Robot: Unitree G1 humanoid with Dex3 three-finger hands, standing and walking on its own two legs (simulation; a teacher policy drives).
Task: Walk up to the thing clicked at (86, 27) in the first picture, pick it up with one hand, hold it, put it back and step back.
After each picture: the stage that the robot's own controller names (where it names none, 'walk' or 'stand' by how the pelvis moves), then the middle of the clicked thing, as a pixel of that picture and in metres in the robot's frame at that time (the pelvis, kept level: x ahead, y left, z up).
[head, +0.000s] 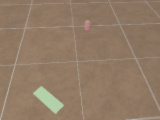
stand; (87, 25) +1.80 -0.10 -0.72
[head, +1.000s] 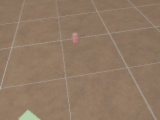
walk; (75, 37) +1.66 +0.19 -0.69
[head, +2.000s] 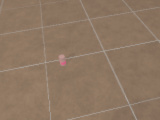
walk; (62, 60) +1.11 +0.30 -0.71
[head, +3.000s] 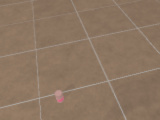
walk; (59, 96) +0.71 +0.26 -0.72
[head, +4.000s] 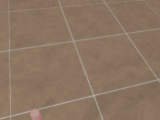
walk; (36, 115) +0.44 +0.28 -0.69
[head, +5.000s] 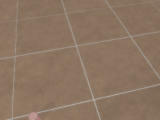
stand; (34, 118) +0.45 +0.38 -0.69
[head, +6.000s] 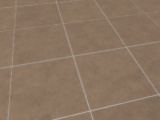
stand; out of the picture +0.42 +0.38 -0.72
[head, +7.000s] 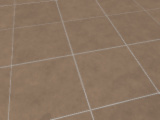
stand; out of the picture +0.41 +0.38 -0.73
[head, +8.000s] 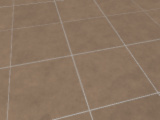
stand; out of the picture +0.41 +0.39 -0.73
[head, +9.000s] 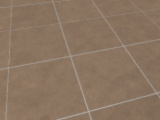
stand; out of the picture +0.40 +0.39 -0.73
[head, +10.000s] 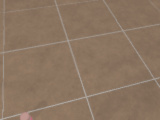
go down; (26, 118) +0.42 +0.39 -0.71
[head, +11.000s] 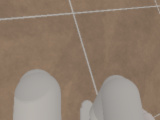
go down; out of the picture +0.46 +0.44 -0.28
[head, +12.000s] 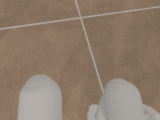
go down; out of the picture +0.45 +0.43 -0.30
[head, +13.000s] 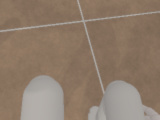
go down; out of the picture +0.46 +0.42 -0.31
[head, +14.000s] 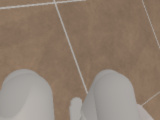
close in; out of the picture +0.43 +0.45 -0.25
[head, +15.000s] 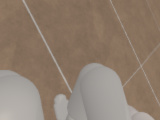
close; out of the picture +0.41 +0.46 -0.22
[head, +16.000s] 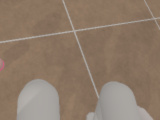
lift; out of the picture +0.41 +0.35 -0.28
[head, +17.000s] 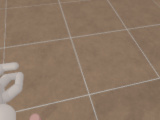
approach; out of the picture +0.40 +0.30 -0.63
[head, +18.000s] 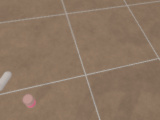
approach; (29, 101) +0.41 +0.31 -0.59
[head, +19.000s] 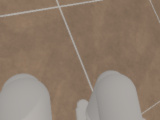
go down; out of the picture +0.43 +0.37 -0.25
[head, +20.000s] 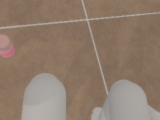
stand; (4, 46) +0.45 +0.35 -0.29
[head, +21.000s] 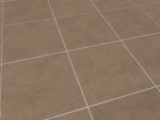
stand; out of the picture +0.38 +0.29 -0.65
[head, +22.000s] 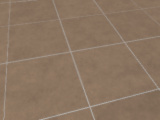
stand; out of the picture +0.40 +0.29 -0.66
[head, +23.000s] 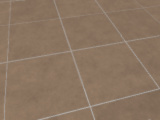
stand; out of the picture +0.40 +0.29 -0.66
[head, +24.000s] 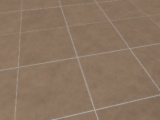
stand; out of the picture +0.43 +0.29 -0.72
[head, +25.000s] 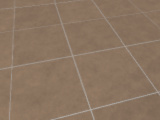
stand; out of the picture +0.40 +0.31 -0.73
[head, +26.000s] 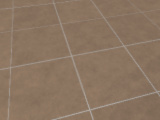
stand; out of the picture +0.39 +0.31 -0.73
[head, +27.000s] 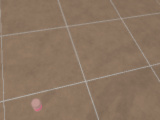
walk; (36, 105) +0.45 +0.27 -0.71
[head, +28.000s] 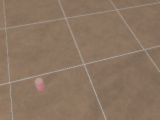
walk; (39, 84) +0.63 +0.33 -0.70
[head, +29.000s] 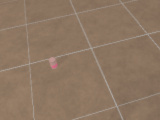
walk; (53, 63) +0.96 +0.36 -0.71
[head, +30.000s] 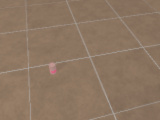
stand; (52, 68) +1.01 +0.30 -0.71
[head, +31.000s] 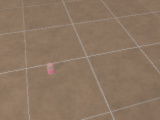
stand; (50, 68) +1.03 +0.30 -0.72
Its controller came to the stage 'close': yes
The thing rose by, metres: 0.01
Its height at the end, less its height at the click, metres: +0.00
